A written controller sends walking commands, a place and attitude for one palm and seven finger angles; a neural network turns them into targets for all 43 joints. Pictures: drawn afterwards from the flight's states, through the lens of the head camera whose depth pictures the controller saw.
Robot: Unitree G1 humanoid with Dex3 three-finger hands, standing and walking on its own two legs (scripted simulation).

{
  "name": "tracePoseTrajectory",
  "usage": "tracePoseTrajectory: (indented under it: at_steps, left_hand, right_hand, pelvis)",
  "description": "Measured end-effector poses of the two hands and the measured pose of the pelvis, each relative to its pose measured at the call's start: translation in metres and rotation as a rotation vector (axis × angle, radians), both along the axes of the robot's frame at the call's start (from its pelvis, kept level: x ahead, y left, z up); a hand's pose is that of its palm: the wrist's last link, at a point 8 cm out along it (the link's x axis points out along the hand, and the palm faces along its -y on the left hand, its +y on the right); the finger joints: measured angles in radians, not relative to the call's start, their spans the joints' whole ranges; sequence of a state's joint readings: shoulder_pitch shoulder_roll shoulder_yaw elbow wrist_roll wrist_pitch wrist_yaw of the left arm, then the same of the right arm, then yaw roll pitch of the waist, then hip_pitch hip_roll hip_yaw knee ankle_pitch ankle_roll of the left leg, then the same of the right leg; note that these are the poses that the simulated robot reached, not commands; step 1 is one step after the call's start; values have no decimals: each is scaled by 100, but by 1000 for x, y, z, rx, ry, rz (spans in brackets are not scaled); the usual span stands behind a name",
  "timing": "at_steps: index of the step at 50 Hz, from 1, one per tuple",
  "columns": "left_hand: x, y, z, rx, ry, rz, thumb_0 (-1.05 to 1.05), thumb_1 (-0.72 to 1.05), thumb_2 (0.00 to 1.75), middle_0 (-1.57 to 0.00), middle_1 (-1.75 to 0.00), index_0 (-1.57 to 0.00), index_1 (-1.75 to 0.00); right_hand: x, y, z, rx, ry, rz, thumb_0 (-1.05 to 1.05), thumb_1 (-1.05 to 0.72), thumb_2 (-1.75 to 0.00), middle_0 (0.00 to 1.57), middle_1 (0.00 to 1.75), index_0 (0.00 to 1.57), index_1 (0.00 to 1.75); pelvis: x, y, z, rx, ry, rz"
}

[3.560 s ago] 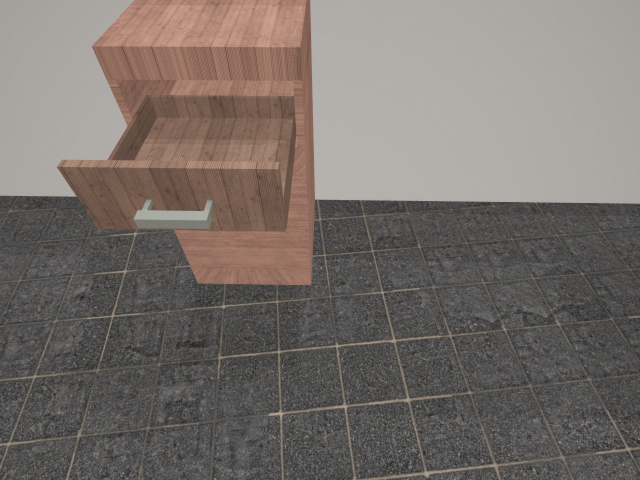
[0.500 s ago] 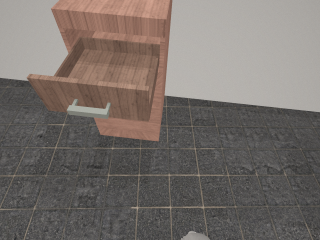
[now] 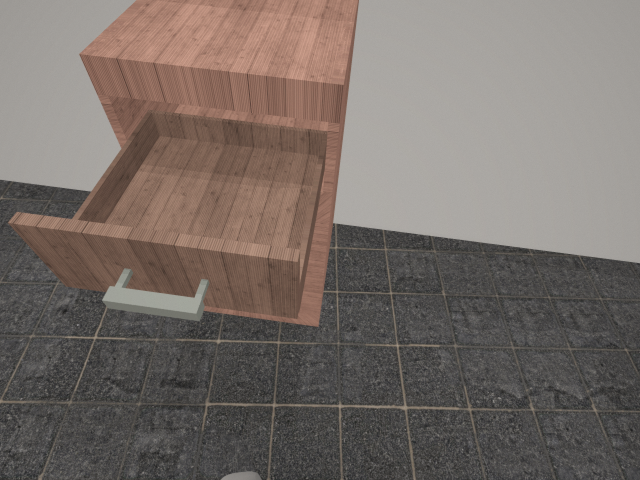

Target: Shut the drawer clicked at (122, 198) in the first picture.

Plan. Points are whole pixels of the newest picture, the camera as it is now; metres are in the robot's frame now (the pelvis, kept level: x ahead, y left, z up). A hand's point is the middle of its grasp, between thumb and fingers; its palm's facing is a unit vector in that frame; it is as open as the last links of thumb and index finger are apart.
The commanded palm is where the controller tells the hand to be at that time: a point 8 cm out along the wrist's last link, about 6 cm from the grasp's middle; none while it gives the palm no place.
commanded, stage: come to a stop and stand still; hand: left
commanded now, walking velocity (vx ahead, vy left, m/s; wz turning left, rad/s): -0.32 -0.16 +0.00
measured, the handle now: (160, 291) +0.35 +0.26 -0.02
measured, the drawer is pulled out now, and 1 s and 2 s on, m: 0.30 0.30 0.30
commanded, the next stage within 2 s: look again from close up in 1.18 s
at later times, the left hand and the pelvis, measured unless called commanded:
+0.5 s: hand out of the picture +0.09 +0.19 -0.17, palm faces +0.07 -0.97 -0.22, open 7.3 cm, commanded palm none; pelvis +0.02 +0.00 +0.01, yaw +1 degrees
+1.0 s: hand out of the picture +0.01 +0.20 -0.15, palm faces -0.01 -0.97 -0.26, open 7.4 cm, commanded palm none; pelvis -0.03 +0.01 +0.01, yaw -1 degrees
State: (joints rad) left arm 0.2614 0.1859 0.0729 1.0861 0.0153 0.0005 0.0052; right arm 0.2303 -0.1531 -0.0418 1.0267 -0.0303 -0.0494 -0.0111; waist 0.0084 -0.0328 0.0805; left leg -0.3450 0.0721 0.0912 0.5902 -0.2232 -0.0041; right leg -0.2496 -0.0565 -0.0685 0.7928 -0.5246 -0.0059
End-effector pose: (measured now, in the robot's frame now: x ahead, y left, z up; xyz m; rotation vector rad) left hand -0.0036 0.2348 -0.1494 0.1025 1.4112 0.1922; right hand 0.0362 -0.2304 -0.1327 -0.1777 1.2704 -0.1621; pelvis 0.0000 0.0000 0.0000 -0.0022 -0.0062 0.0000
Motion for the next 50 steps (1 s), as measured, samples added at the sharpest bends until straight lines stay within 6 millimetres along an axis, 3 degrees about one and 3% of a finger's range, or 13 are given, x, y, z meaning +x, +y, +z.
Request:
tracePoseTrajectory:
  at_steps: [5, 11, 18, 22, 26, 30, 35, 38, 50]
  left_hand:
    - [32, -1, 11, 24, -27, 0, 1, 92, 90, -19, -30, -20, -30]
    - [64, -6, 19, 64, -69, -39, 0, 91, 90, -20, -30, -20, -30]
    - [84, -6, 20, 64, -116, -43, 0, 91, 90, -20, -30, -20, -30]
    - [86, 1, 9, 41, -130, -33, 0, 91, 90, -20, -30, -20, -30]
    - [82, 4, 9, 45, -125, -28, 0, 91, 90, -20, -30, -20, -30]
    - [71, 10, 6, 72, -164, -73, 0, 91, 90, -20, -30, -20, -30]
    - [56, 20, 8, 79, -144, -104, 1, 91, 90, -20, -30, -20, -30]
    - [52, 24, 16, 92, -158, -102, 1, 91, 90, -20, -30, -20, -30]
    - [7, 12, 31, 78, -115, -112, 1, 91, 90, -20, -30, -20, -30]
  right_hand:
    - [30, 2, -1, 3, 12, 24, 0, -94, -90, 20, 30, 20, 30]
    - [53, -12, -11, 29, 9, -23, 0, -92, -90, 20, 30, 20, 30]
    - [58, -23, 1, -11, 32, -28, 0, -91, -90, 20, 30, 20, 30]
    - [54, -20, 4, -41, 17, -13, 0, -91, -90, 20, 30, 20, 30]
    - [41, -14, 7, -41, 29, 2, 0, -91, -90, 20, 30, 20, 30]
    - [41, -11, -6, -16, -23, -10, 0, -91, -90, 20, 30, 20, 30]
    - [34, 10, -4, 21, -116, -27, 1, -91, -90, 20, 30, 20, 29]
    - [21, 19, -5, 40, -120, -21, 0, -91, -90, 20, 30, 20, 30]
    - [-43, 10, -9, 61, -4, -30, 0, -92, -90, 20, 30, 20, 30]
  pelvis:
    - [18, -3, 6, 19, 0, 12]
    - [29, -14, 3, 21, 1, 11]
    - [26, -12, 9, 22, 1, 14]
    - [24, -4, 4, 0, 2, 19]
    - [18, -3, 5, 3, 1, 10]
    - [14, 2, -7, -6, 10, -8]
    - [6, 13, -7, 4, -32, -19]
    - [-3, 15, -4, 7, -41, -30]
    - [-29, 10, 7, 11, -16, -22]
